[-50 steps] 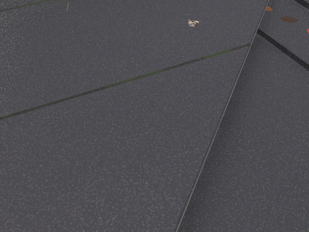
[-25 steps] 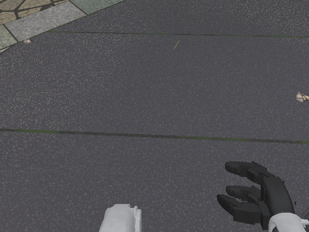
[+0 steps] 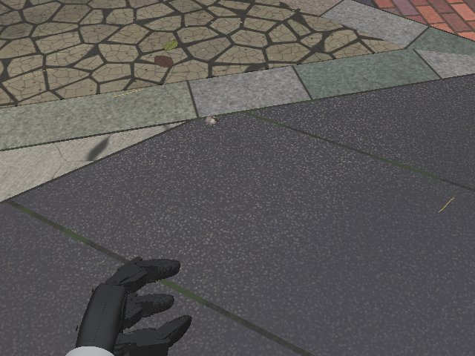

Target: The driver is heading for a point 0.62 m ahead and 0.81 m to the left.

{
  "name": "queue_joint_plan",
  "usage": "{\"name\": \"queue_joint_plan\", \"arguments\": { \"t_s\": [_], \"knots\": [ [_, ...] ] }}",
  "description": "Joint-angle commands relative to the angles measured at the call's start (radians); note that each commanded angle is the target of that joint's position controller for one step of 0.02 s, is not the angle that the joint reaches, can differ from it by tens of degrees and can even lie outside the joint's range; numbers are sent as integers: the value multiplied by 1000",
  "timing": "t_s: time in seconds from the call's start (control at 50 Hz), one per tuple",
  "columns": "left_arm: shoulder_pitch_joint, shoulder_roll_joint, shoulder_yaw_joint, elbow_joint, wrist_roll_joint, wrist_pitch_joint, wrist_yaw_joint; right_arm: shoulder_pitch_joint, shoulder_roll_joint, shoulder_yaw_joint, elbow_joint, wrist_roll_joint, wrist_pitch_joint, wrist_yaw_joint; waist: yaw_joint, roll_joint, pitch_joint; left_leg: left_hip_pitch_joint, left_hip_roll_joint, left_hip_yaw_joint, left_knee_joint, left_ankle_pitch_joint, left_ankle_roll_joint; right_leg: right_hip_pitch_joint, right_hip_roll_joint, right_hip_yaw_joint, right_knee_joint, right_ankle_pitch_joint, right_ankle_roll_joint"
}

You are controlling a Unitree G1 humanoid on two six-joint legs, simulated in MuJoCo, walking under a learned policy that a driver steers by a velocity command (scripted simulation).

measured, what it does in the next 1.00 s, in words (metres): walks ahead, turning left: right foot, then left foot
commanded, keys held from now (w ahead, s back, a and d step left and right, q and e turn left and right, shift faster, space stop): w+q+shift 0.26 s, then w+shift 0.50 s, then w+q+shift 0.24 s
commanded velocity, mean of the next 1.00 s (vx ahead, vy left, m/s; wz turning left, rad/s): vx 0.99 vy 0.00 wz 0.58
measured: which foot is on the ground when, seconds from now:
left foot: down 0.00-0.16, up 0.18-0.56, down 0.58-0.98, up 1.00-1.00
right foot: up 0.00-0.16, down 0.18-0.56, up 0.58-0.96, down 0.98-1.00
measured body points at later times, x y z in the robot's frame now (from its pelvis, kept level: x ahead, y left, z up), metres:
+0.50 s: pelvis +0.46 +0.01 +0.01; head +0.50 +0.02 +0.46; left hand +0.23 +0.18 -0.10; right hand +0.83 -0.02 +0.00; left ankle +0.59 +0.14 -0.65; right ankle +0.29 -0.19 -0.69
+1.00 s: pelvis +0.94 +0.22 +0.01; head +0.98 +0.24 +0.45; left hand +1.03 +0.54 -0.06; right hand +1.04 -0.06 -0.12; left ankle +0.65 +0.15 -0.65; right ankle +1.13 +0.19 -0.70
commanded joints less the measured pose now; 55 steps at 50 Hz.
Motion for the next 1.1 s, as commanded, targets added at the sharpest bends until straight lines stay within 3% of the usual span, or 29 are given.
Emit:
{"name": "queue_joint_plan", "arguments": {
  "t_s": [0.02, 0.06, 0.1, 0.14, 0.16, 0.18, 0.2, 0.22, 0.24, 0.26, 0.3, 0.36, 0.48, 0.54, 0.56, 0.58, 0.6, 0.62, 0.66, 0.72, 0.8, 0.86, 0.92, 0.96, 0.98, 1.0, 1.02, 1.06, 1.1],
  "knots": [
    [6, 185, 42, -65, -29, 17, -1, -247, -127, -24, -138, 4, -81, -7, 103, -56, 195, -476, 92, -236, -638, 240, 136, 450, -34, -124, -619, 202, 53],
    [93, 123, 35, 9, -51, 27, -16, -219, -177, -41, -128, 17, -83, 2, 85, -31, -3, -358, 86, -174, -646, 385, 127, 806, 34, -156, -817, 477, 49],
    [140, 164, 56, 52, -65, 33, -4, -194, -235, -71, -130, 12, -86, 11, 93, 52, -69, -48, 108, -197, -497, 802, 95, 814, 102, -170, -975, 374, 42],
    [274, 242, 103, 78, -86, 24, 34, -217, -240, -84, -136, 2, -88, 23, 201, 125, -136, 115, 132, -228, -146, 1019, 26, 926, 82, -149, -1135, 343, 46],
    [415, 286, 128, 129, -71, 17, 51, -254, -191, -76, -161, 1, -88, 27, 267, 78, -192, 68, 115, -203, 121, 922, -10, 1087, 45, -133, -1208, 371, 43],
    [505, 294, 136, 187, -34, 5, 56, -270, -46, -42, -197, -19, -87, 26, 244, -47, -170, -211, 70, -200, 358, 221, -12, 1290, -68, -26, -1139, 267, 41],
    [648, 286, 123, 219, -9, 6, 49, -365, 72, 10, -275, -50, -93, 13, 264, -205, -110, -443, 88, -126, 675, -3, 7, 1319, -210, 87, -1001, 578, 132],
    [447, 328, 134, 177, 29, -6, 36, -100, 18, 2, -303, 43, -84, 5, 55, -432, -304, -590, 79, -85, 745, 83, -19, 1407, -397, 628, -1265, 343, -19],
    [295, 217, 124, 128, 26, -14, 28, -140, -46, -4, -237, 15, -54, -2, 50, -200, -183, -594, 170, -15, 779, 217, -29, 1210, -364, 595, -1370, -5, -102],
    [261, 155, 105, 140, 15, -23, 21, -220, -62, -5, -248, -7, -38, 20, 51, -106, -64, -575, 193, 0, 770, 279, -35, 1054, -307, 466, -1403, -137, -128],
    [346, 147, 97, 242, 4, -48, 23, -336, -37, 5, -290, -29, -25, 55, 54, 0, 72, -597, 229, -33, 730, 297, -36, 907, -249, 275, -1415, 94, -123],
    [442, 145, 89, 345, -24, -75, 11, -446, -6, 33, -363, -28, -10, 65, 28, -77, 137, -658, 212, -64, 587, 271, -25, 883, -202, 53, -1449, 465, -72],
    [526, 258, 93, 412, -43, -61, 18, -605, -6, 68, -383, -29, -28, 99, 40, -61, 168, -194, 107, 253, -17, 469, 8, 796, -142, -261, -1614, 1093, -67],
    [559, 347, 99, 433, -68, -42, 40, -236, -72, 34, -275, -51, -33, 64, -148, -154, -33, 323, 63, 209, -137, 438, 67, 757, -185, -233, -1030, 1566, -59],
    [473, 373, 107, 404, -60, -40, 44, -46, -149, -2, -215, -47, -30, 40, -263, -168, -114, 547, 153, 64, -220, 443, 96, 631, -119, -243, -711, 1200, -57],
    [473, 231, 89, 343, -21, -35, 35, -26, -247, -27, -188, -37, -28, 22, -153, 64, -208, 714, 387, -198, -135, 463, 114, 420, 41, -242, -280, -56, -63],
    [544, 233, 83, 276, -75, -34, 38, -18, -264, -31, -219, -36, -28, 9, -113, 97, -402, 866, 589, -631, -275, 488, 229, 219, 85, -38, -52, -94, -80],
    [411, 275, 89, 247, -63, -38, 34, -21, -217, -33, -185, -15, -27, 2, -126, 3, -274, 746, 509, -578, -398, 413, 210, 138, 40, -51, -99, 53, -80],
    [364, 228, 75, 245, -40, -27, 21, -117, -138, -16, -142, -10, -55, -1, -13, -67, 21, 397, 434, -385, -494, 492, 173, 153, -19, -63, -252, 103, -54],
    [412, 181, 66, 256, -8, 18, -2, -124, -55, 13, -104, 8, -78, -2, 96, -10, 97, 153, 365, -240, -590, 540, 151, 247, -68, -62, -402, 29, -16],
    [140, 141, 39, 141, -10, 7, -22, -141, -80, 8, -80, 21, -102, 15, 90, 42, 214, -54, 234, -55, -711, 678, 107, 326, -84, -139, -783, 319, -4],
    [93, 150, 39, 153, -26, 2, -34, -102, -141, -7, -59, 44, -114, 19, 60, -19, 157, -57, 241, -52, -802, 816, 95, 600, 3, -177, -981, 640, -17],
    [106, 228, 61, 148, -16, 1, -5, -29, -219, -24, -24, 35, -102, 8, 68, 6, 95, 226, 289, -90, -575, 1280, 51, 664, 75, -189, -1080, 474, -52],
    [429, 310, 100, 230, -21, -1, 30, -70, -269, -33, -17, -4, -80, 2, 246, 24, -88, 167, 268, -78, -109, 1260, 10, 1025, 76, -165, -1093, 326, -63],
    [601, 390, 127, 257, -1, -2, 54, -73, -179, -13, -35, -16, -83, 3, 301, -16, -206, -9, 210, -48, 250, 976, -1, 1251, -101, 4, -1042, 48, -76],
    [565, 460, 145, 251, 22, -10, 42, 68, -24, 25, -94, 62, -87, 10, 159, -453, -428, -305, 58, 1, 688, 117, -48, 1489, -445, 607, -1245, -129, -211],
    [470, 376, 142, 221, 9, -1, 28, -47, -128, 15, -93, 37, -78, -2, 176, -242, -356, -410, 117, -6, 732, 195, -25, 1379, -393, 673, -1376, -221, -189],
    [371, 249, 114, 258, 5, -8, 25, -193, -128, 9, -102, 12, -58, 9, 142, -20, -37, -440, 222, 20, 644, 294, -18, 1068, -315, 341, -1384, -15, -144],
    [386, 200, 98, 309, 3, -19, 27, -201, -63, 20, -124, -2, -24, 35, 82, -62, 49, -412, 263, 20, 620, 272, -25, 903, -286, 159, -1418, 91, -125]
  ]
}}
